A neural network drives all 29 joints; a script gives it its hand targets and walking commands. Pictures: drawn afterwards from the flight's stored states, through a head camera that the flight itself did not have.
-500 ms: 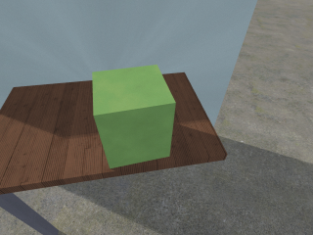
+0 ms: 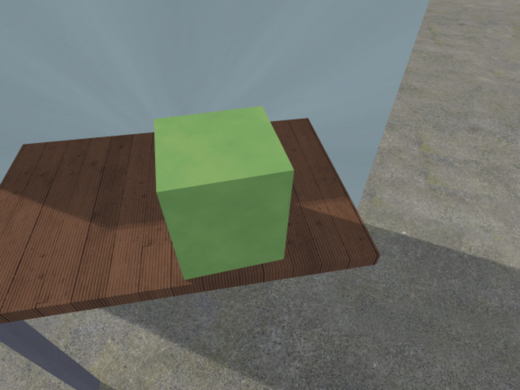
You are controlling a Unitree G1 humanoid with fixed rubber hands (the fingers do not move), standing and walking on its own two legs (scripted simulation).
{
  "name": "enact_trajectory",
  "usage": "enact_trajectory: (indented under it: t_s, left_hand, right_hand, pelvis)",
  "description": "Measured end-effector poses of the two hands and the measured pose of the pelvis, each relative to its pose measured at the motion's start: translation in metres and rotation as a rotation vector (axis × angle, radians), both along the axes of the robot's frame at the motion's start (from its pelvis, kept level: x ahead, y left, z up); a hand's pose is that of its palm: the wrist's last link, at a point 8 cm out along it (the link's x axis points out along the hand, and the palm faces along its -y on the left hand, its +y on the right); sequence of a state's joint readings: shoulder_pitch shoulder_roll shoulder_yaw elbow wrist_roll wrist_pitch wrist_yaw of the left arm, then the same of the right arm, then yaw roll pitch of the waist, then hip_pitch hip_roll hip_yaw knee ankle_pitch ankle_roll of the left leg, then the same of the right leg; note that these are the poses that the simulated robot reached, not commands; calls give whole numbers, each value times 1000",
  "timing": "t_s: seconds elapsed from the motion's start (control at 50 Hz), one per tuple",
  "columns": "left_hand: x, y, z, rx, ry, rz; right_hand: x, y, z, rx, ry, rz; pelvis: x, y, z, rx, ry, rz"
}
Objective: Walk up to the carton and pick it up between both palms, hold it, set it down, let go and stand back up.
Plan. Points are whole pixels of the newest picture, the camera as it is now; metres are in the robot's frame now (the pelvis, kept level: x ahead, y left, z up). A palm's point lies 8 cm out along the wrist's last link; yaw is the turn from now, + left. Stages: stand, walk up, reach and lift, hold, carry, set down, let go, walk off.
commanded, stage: stand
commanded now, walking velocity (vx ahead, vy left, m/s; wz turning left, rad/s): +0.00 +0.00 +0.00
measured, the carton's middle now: (222, 193) +0.50 +0.09 +0.03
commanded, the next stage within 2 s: none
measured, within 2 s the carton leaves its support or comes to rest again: neither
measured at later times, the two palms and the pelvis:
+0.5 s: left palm out of the picture -0.02 +0.19 -0.15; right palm out of the picture -0.04 -0.20 -0.15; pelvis +0.01 +0.00 +0.00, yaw +0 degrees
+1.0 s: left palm out of the picture -0.01 +0.19 -0.15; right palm out of the picture -0.02 -0.20 -0.15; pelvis +0.02 +0.00 +0.00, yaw -1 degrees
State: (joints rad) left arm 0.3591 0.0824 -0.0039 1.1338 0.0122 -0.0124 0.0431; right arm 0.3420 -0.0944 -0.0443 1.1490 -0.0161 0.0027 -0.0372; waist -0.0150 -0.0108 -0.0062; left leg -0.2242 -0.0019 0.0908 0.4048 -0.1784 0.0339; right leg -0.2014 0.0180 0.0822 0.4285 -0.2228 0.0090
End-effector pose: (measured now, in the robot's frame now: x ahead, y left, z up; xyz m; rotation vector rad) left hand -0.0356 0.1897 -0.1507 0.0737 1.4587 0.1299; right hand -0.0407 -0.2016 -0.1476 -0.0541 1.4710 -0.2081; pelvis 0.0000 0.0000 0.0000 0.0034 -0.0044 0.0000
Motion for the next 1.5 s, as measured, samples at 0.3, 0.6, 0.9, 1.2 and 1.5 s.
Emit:
enact_trajectory:
  t_s: [0.3,0.6,0.9,1.2,1.5]
  left_hand:
    - [8,0,1,11,-3,-3]
    - [21,2,0,9,-11,-2]
    - [24,3,1,7,4,-2]
    - [30,4,0,7,-7,-8]
    - [25,6,0,7,14,-6]
  right_hand:
    - [1,-1,-1,8,10,-2]
    - [7,2,1,6,15,-1]
    - [19,3,2,2,3,3]
    - [23,4,2,2,0,5]
    - [17,7,2,4,16,1]
  pelvis:
    - [5,-3,0,-5,0,-3]
    - [13,-3,1,-2,0,-6]
    - [19,-1,1,-2,0,-7]
    - [21,1,1,-3,-10,-9]
    - [21,2,1,-2,-10,-10]
